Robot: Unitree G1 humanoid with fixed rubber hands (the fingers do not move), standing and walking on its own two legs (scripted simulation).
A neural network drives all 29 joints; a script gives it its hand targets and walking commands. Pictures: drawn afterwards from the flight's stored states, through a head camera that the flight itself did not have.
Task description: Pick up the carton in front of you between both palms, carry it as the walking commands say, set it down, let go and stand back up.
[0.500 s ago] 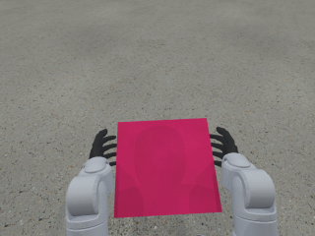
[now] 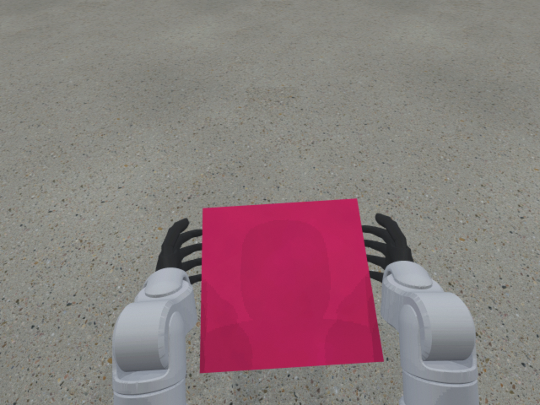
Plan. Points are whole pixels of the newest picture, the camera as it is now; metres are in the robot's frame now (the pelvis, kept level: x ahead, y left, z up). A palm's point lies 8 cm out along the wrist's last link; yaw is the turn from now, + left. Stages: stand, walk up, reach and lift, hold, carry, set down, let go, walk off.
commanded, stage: carry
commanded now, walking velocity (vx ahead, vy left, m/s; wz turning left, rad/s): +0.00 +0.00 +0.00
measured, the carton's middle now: (283, 288) +0.30 +0.00 +0.00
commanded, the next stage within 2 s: hold in 1.96 s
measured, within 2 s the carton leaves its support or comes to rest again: neither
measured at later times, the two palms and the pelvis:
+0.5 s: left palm (194, 213) +0.37 +0.13 +0.11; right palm (384, 218) +0.36 -0.15 +0.10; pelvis +0.10 +0.00 +0.01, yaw -2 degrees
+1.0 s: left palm (196, 255) +0.33 +0.13 +0.06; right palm (387, 259) +0.32 -0.16 +0.06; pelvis +0.06 -0.01 +0.00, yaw -2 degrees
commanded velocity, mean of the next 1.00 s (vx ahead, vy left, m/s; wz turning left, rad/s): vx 0.00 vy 0.00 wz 0.00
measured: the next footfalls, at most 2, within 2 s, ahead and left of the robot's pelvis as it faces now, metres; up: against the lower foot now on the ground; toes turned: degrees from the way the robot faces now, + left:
right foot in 0.14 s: +0.04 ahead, -0.12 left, +0.00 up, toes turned -7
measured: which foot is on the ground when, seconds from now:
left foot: down 0.00-1.00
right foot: up 0.00-0.12, down 0.14-1.00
